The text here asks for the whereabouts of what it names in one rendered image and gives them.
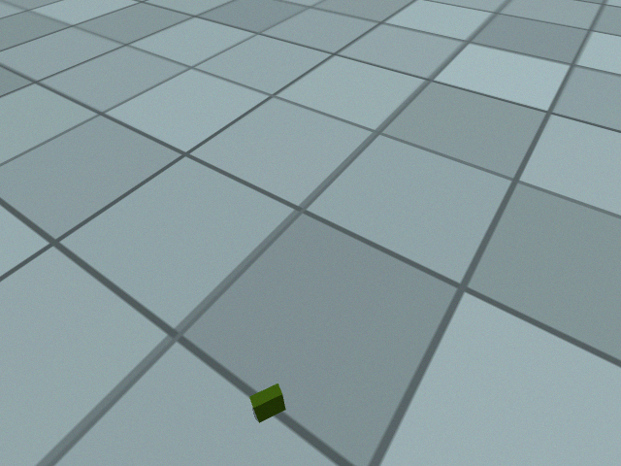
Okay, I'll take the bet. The carton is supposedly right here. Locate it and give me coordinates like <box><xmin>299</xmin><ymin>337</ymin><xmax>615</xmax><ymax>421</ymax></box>
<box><xmin>249</xmin><ymin>383</ymin><xmax>285</xmax><ymax>422</ymax></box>

